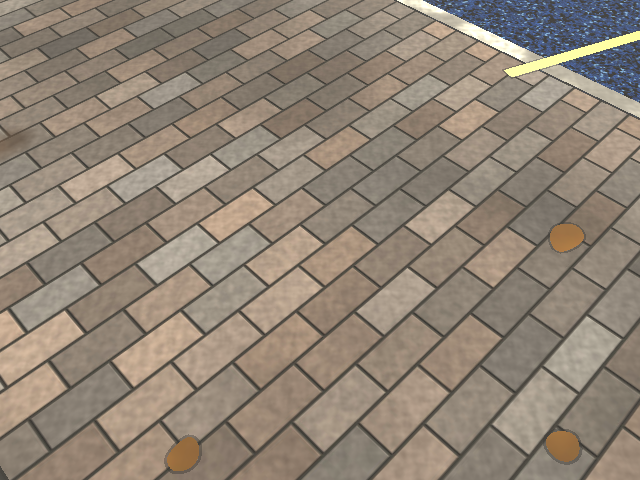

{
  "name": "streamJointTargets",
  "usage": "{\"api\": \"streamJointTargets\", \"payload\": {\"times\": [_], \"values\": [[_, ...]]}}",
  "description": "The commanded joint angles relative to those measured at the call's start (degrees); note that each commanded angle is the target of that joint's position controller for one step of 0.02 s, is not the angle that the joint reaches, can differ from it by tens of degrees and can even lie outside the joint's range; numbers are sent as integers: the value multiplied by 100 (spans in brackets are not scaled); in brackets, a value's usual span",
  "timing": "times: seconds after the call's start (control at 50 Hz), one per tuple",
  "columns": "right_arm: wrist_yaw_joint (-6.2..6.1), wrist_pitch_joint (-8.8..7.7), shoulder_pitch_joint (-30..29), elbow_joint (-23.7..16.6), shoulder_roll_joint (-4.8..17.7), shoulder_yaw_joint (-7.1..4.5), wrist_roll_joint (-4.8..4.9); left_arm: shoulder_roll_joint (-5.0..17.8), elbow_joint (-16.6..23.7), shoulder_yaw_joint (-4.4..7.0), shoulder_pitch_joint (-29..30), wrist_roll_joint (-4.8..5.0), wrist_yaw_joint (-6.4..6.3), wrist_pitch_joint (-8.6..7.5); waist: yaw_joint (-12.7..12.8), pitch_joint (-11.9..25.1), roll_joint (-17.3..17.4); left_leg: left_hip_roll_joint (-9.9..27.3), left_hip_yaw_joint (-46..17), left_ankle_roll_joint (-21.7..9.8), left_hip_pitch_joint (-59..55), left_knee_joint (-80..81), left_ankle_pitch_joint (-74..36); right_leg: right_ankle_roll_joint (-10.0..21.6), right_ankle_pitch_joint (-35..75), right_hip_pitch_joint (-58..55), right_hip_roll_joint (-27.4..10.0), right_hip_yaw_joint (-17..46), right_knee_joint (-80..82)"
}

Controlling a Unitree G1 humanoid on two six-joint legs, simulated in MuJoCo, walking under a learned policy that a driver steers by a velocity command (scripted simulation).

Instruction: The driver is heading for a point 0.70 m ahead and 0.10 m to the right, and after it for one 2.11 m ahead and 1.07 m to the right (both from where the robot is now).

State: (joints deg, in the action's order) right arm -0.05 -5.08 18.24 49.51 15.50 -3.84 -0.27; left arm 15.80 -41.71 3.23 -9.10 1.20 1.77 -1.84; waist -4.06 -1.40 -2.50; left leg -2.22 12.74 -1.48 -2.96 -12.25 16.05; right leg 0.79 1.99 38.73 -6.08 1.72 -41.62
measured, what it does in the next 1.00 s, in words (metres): walks ahead, turning right: right foot, then left foot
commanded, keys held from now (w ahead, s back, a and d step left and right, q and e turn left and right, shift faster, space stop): w+e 0.40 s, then w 0.38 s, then no key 0.22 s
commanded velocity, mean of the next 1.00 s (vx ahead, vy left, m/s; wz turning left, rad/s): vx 0.46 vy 0.00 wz -0.35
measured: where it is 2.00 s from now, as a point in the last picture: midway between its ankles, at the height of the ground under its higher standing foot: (370, 399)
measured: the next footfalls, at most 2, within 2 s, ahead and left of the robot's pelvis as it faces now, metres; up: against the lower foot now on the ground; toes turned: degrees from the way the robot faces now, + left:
right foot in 0.14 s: +0.24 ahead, -0.13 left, +0.00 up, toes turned -8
left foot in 0.62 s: +0.56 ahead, +0.01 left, +0.00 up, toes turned -20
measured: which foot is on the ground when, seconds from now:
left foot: down 0.00-0.14, up 0.16-0.60, down 0.62-1.00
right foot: up 0.00-0.12, down 0.14-0.64, up 0.66-1.00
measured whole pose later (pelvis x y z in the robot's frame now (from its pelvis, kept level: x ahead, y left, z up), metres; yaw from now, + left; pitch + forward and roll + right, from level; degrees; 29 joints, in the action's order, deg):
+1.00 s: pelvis +0.54 -0.08 +0.01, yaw -20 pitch +2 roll +1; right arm 0.4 -3.7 18.7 49.7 15.0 -2.2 0.3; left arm 15.0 -38.6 2.4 -6.4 0.0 0.2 -3.2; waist -4.7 -2.1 -2.5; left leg -3.4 0.9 -2.5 5.1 -16.3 12.9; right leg -0.9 -1.4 33.5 -3.2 2.9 -36.0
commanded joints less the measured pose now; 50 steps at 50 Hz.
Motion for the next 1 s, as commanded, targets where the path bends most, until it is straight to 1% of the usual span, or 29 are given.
{"api": "streamJointTargets", "payload": {"times": [0.02, 0.08, 0.1, 0.12, 0.14, 0.16, 0.18, 0.2, 0.22, 0.24, 0.26, 0.3, 0.34, 0.44, 0.5, 0.56, 0.6, 0.62, 0.64, 0.66, 0.68, 0.7, 0.72, 0.74, 0.76, 0.8, 0.86, 0.92, 1.0], "values": [[-49, 57, 16, -221, 1025, -248, 87, 214, 718, 5, 760, 5, 127, -81, -75, -465, 404, 1854, -366, -744, -154, 201, -2706, 165, -231, 316, 39, -266, 402], [-101, 187, -105, -244, 1238, -307, 141, 424, 865, 117, 554, 5, 190, -43, 231, -109, 688, 1884, -121, -557, -472, -707, -5017, 465, -1054, -410, 476, -712, 500], [-128, 234, -161, -269, 1311, -327, 152, 584, 804, 210, 124, 11, 183, -21, 504, 181, 784, 1842, -52, -494, -451, -1399, -5819, 603, -1313, -1004, 710, -852, 492], [-150, 267, -270, -299, 1326, -320, 179, 835, 630, 363, -667, 20, 138, -9, 972, 597, 725, 1682, 66, -352, -83, -2478, -5890, 797, -1106, -2136, 946, -886, 823], [-169, 230, -259, -373, 1186, -253, 126, 1247, 403, 563, -1615, 17, 25, 46, 1422, 1103, 332, 1443, 67, -107, 1141, -4070, -4544, 1076, -886, -3883, 695, -188, 1079], [-61, 80, 345, -687, 250, 38, -121, 1922, 404, 660, -1508, 57, -42, 22, 697, 1496, -1284, 294, -265, 270, 3915, -6196, 1207, 2117, -1337, -5955, -865, 2921, 1350], [36, -171, -108, -756, 608, 23, 58, 1525, 597, 528, -1714, 2, -18, -74, 1060, 2417, -663, 3, -1712, 227, 4632, -6968, 1879, 2526, -2088, -6407, -1390, 4697, 2293], [90, -294, -766, -948, 929, -69, 288, 1188, 542, 427, -1523, -56, 5, -147, 1177, 1592, -314, 319, -1861, 81, 5089, -6852, 1305, 2138, -1752, -5902, -1204, 3840, 2468], [71, -354, -878, -1000, 850, -31, 255, 1039, 559, 380, -1177, -31, 3, -185, 908, 1014, 60, 567, -1821, 6, 4941, -6314, 777, 1911, -1249, -5034, -943, 3085, 2462], [29, -350, -867, -921, 849, -52, 107, 856, 631, 320, -770, -27, -5, -187, 647, 644, 276, 748, -1783, 46, 4583, -5804, 523, 1741, -615, -4218, -700, 2509, 2508], [22, -289, -737, -885, 912, -97, 36, 722, 735, 265, -535, -95, -31, -194, 444, 535, 156, 868, -1817, 95, 4153, -5529, 325, 1687, -112, -3663, -543, 2169, 2621], [28, -150, -598, -884, 818, -106, -26, 766, 779, 271, -439, -87, -69, -211, 282, 449, 133, 871, -1729, 271, 3820, -5110, 146, 1702, 362, -3107, -393, 1896, 2811], [4, -64, -787, -949, 647, -56, -75, 913, 719, 309, -561, -63, -142, -223, 291, 314, 127, 804, -1611, 461, 3781, -4532, -212, 1681, 627, -2698, -255, 1554, 2891], [73, -86, -1797, -1171, 401, 75, -14, 974, 528, 322, -933, -20, -257, -154, 716, 155, -197, 441, -1493, 565, 3307, -2388, -2069, 1221, -249, -2404, 135, 1106, 2801], [155, -158, -2107, -1269, 510, 58, 49, 924, 322, 299, -1248, 2, -244, -159, 885, 91, -263, 410, -1573, 431, 3219, -1938, -2284, 1162, -590, -2779, -123, 1380, 2620], [203, -223, -2076, -1317, 704, -17, 48, 921, 211, 302, -1317, -19, -255, -125, 808, 26, -393, 395, -1599, 166, 3229, -1647, -1654, 1076, -406, -3368, -423, 1744, 2253], [186, -260, -1537, -1188, 823, -99, 34, 899, 206, 294, -1186, -29, -253, -80, 484, 163, -492, 260, -1386, -78, 2554, -1368, -1332, 929, 475, -3505, -337, 1727, 1749], [157, -284, -903, -1038, 1008, -193, -15, 729, 241, 228, -1146, -59, -244, -75, 187, 638, -367, 418, -1489, -298, 1563, -1388, -1476, 769, 953, -3343, -19, 1484, 905], [134, -289, -13, -952, 1343, -272, -82, 486, 353, 116, -1298, -158, -253, -84, -87, 1527, 328, 1369, -2569, -743, -46, -1601, -1574, 528, -120, -2441, 410, 1094, -734], [185, -209, 533, -659, 1690, -391, -41, 134, 349, 12, -2125, 18, -240, -161, 171, 2074, 2153, 2441, -5210, -1691, -1712, -907, -116, 86, -3230, -344, 1235, 580, -2608], [218, -194, 558, -655, 1140, -259, 140, 672, 271, 90, -1813, 90, -251, -193, -54, 1640, 1482, 2428, -5756, -1564, -1546, -431, 1432, 88, -3451, 447, 948, 966, -3207], [192, -165, 198, -717, 863, -169, 129, 928, 408, 162, -1064, 96, -245, -204, -141, 838, 961, 2215, -4911, -1291, -827, -340, 1399, 122, -2931, 689, 692, 839, -3272], [177, -125, -142, -783, 784, -114, 45, 867, 508, 141, -684, 14, -251, -214, -16, 455, 581, 1975, -4256, -1164, -116, -262, 777, 120, -2507, 539, 443, 585, -3068], [171, -102, -330, -782, 670, -69, 5, 790, 563, 147, -513, -73, -235, -238, 106, 182, 534, 1767, -3834, -1157, 407, -131, 215, 99, -2209, 405, 267, 507, -2695], [156, -111, -410, -780, 590, -27, -45, 696, 554, 149, -585, -84, -213, -241, 258, 166, 691, 1584, -3496, -1098, 719, -17, -241, 90, -1999, 89, 117, 477, -2438], [147, -134, -429, -726, 575, -12, -14, 496, 492, 115, -723, -68, -202, -211, 371, 166, 838, 1433, -3005, -1140, 985, 107, -1381, 0, -1942, -190, 83, 309, -2051], [90, -113, -429, -583, 814, -61, 3, 259, 575, 26, -487, -161, -237, -190, 427, 203, 699, 1374, -2176, -1183, 1181, -39, -4014, -226, -1615, -437, 130, 82, -1056], [30, 3, -295, -443, 911, -72, 48, 153, 574, -24, -109, -130, -198, -201, 261, 388, 771, 1106, -1612, -957, 1239, -132, -4405, -245, -448, -1025, 321, -110, 60], [-2, 129, -57, -231, 925, -48, 96, 287, 680, 25, 352, -125, -121, -211, 126, 407, 794, 1246, -1720, -847, 868, -443, -3867, -110, -25, -1329, 483, -11, 884]]}}
Keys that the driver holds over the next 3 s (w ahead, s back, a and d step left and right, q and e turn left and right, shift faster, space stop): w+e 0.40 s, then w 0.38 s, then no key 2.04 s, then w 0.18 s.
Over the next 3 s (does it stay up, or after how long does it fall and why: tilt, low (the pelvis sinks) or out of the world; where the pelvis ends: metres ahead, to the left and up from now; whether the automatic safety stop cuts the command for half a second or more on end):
stays up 0.68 -0.14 -0.01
